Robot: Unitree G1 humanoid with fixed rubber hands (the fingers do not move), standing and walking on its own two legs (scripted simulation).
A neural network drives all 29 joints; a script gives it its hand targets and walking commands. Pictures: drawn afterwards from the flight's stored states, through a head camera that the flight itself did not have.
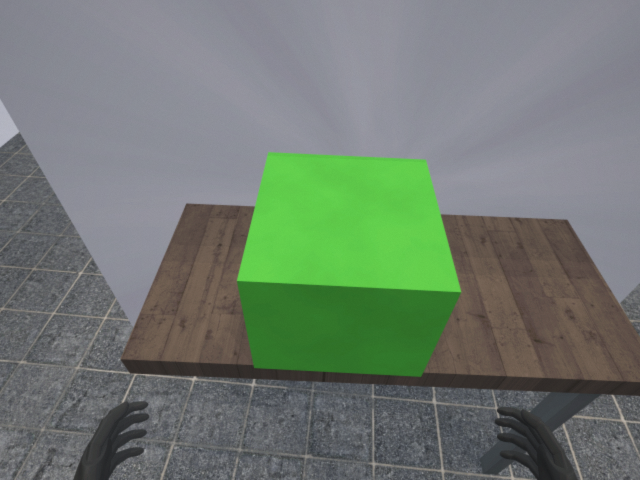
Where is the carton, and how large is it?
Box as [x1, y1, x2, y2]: [237, 152, 460, 376]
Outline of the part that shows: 268,152 237,278 254,367 420,376 460,293 458,281 425,160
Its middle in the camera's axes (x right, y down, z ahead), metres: +0.04 +0.03 +0.64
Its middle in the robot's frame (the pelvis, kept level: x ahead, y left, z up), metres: +0.48 -0.01 +0.00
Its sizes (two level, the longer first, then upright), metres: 0.281 0.268 0.222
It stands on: a table, 0.67 m high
